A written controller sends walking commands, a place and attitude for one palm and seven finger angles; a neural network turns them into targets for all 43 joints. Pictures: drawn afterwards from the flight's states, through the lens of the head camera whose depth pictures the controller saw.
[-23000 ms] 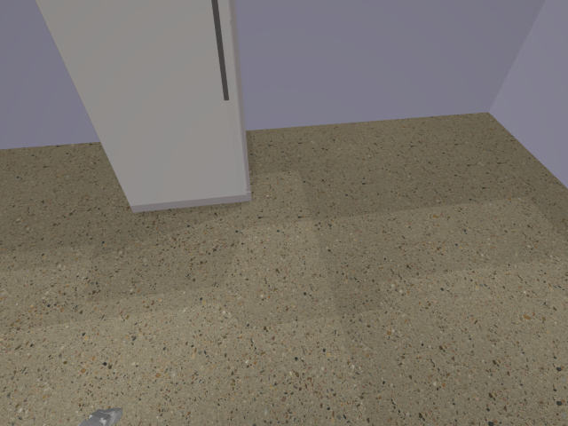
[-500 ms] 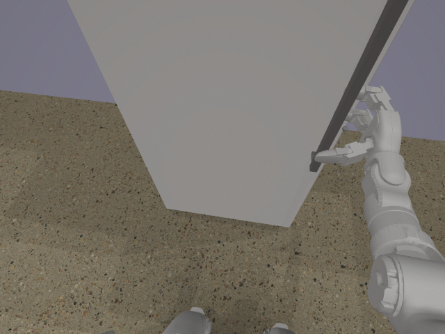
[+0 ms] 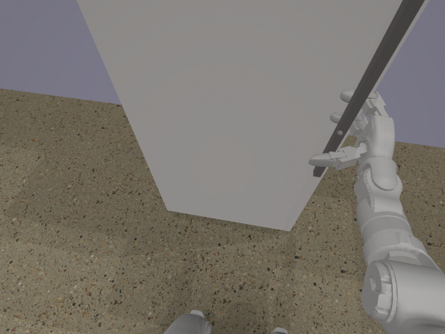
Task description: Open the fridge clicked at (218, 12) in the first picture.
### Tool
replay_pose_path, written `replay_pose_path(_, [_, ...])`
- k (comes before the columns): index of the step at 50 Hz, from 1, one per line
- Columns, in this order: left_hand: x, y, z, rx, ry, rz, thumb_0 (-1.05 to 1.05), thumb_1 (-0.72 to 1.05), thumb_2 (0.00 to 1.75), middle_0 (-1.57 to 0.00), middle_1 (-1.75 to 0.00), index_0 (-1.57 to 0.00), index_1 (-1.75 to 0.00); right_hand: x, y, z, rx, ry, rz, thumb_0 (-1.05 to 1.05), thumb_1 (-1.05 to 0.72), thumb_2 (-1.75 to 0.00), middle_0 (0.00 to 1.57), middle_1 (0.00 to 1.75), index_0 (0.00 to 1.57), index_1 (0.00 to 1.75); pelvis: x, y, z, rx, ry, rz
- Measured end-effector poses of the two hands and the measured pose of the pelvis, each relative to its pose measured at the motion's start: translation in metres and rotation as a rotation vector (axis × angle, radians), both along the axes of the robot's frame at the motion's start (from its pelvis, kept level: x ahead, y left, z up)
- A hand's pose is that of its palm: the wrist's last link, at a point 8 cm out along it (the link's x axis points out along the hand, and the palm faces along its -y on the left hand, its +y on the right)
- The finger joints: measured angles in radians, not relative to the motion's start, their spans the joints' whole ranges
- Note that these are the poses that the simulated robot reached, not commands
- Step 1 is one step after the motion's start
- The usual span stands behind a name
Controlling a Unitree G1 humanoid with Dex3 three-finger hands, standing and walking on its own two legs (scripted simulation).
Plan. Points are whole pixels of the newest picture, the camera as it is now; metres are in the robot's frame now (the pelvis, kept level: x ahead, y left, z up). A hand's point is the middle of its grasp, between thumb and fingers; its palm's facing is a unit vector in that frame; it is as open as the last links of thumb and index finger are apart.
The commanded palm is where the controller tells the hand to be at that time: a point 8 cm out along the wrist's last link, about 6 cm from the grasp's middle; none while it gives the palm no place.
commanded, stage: slide the fingers in behind the handle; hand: right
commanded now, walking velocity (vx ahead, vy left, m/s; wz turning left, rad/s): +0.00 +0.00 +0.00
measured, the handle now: (356, 94) +0.53 -0.14 +0.13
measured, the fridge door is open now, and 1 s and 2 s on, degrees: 0 0 0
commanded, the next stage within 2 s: grip the handle and tug to test in 0.36 s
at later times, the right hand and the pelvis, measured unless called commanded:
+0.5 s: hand (343, 133) +0.48 -0.13 +0.09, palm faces +0.01 +1.00 +0.00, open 14.0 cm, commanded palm +0.45 -0.18 +0.09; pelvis +0.00 -0.01 +0.00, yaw +0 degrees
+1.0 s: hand (336, 132) +0.48 -0.12 +0.09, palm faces +0.02 +1.00 -0.01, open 7.8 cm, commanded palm +0.45 -0.17 +0.09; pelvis +0.00 -0.01 +0.00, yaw +0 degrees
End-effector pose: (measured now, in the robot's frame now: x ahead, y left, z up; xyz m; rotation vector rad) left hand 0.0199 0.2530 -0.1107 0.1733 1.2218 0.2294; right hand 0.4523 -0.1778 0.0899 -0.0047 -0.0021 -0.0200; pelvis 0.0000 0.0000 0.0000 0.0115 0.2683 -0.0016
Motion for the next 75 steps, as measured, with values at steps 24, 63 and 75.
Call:
replay_pose_path(24, [0.008, -0.006, 0.0, 0.02, -0.022, -0.022, 0.0, 0.91, 0.9, -0.21, -0.3, -0.21, -0.3, 0.002, -0.008, -0.004, 0.005, 0.011, 0.004, -0.01, 0.5, -0.3, 0.3, 1.19, 0.3, 1.2, -0.005, -0.008, -0.003, 0.007, 0.003, -0.01])
replay_pose_path(63, [0.007, 0.002, 0.0, 0.014, -0.009, -0.015, 0.0, 0.91, 0.9, -0.21, -0.3, -0.21, -0.3, 0.004, 0.007, -0.002, -0.006, 0.004, 0.007, 0.01, -0.76, -0.84, 0.42, 1.37, 0.41, 1.39, -0.001, -0.002, -0.002, 0.001, 0.006, -0.005])
replay_pose_path(75, [0.004, 0.001, 0.0, 0.007, -0.002, -0.004, 0.01, 0.91, 0.9, -0.21, -0.3, -0.21, -0.3, 0.004, 0.007, -0.002, -0.004, 0.006, 0.007, 0.01, -0.76, -0.84, 0.42, 1.38, 0.41, 1.4, 0.001, 0.0, 0.0, 0.0, 0.004, -0.003])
